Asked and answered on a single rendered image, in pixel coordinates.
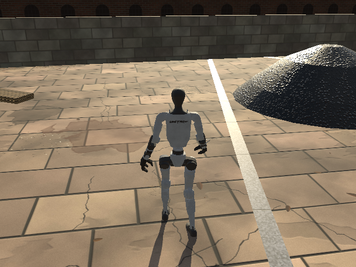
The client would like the right robot shin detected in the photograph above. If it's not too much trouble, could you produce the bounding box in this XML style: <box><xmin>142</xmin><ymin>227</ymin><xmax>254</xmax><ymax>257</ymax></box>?
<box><xmin>185</xmin><ymin>189</ymin><xmax>195</xmax><ymax>229</ymax></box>

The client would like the robot right forearm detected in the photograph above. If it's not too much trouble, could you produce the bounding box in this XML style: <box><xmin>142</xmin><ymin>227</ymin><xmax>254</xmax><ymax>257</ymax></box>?
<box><xmin>199</xmin><ymin>133</ymin><xmax>207</xmax><ymax>149</ymax></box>

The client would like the robot left upper arm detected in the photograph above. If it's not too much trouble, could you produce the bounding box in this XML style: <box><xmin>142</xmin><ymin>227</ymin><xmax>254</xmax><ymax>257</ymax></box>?
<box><xmin>151</xmin><ymin>112</ymin><xmax>167</xmax><ymax>144</ymax></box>

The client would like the robot right upper arm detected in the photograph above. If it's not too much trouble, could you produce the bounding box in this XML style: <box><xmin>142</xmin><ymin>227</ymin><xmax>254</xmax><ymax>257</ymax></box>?
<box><xmin>190</xmin><ymin>112</ymin><xmax>204</xmax><ymax>141</ymax></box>

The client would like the robot left forearm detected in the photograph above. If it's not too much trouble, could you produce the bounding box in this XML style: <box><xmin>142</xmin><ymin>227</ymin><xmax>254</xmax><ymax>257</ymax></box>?
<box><xmin>143</xmin><ymin>135</ymin><xmax>156</xmax><ymax>160</ymax></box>

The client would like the robot right hand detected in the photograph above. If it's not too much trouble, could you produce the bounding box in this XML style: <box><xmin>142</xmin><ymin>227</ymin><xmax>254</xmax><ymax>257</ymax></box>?
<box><xmin>194</xmin><ymin>145</ymin><xmax>207</xmax><ymax>154</ymax></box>

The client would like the robot left hand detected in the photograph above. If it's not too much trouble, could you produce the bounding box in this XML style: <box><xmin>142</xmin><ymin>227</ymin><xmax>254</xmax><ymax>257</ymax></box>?
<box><xmin>140</xmin><ymin>157</ymin><xmax>153</xmax><ymax>172</ymax></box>

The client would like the humanoid robot head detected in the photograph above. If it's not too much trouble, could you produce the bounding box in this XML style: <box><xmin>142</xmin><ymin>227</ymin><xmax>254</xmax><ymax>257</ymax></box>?
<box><xmin>169</xmin><ymin>88</ymin><xmax>188</xmax><ymax>115</ymax></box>

